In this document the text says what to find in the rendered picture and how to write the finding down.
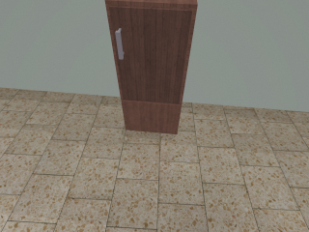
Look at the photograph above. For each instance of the handle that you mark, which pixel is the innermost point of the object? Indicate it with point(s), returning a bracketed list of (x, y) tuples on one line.
[(119, 44)]

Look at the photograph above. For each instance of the cupboard door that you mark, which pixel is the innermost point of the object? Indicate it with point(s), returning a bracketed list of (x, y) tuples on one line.
[(154, 42)]

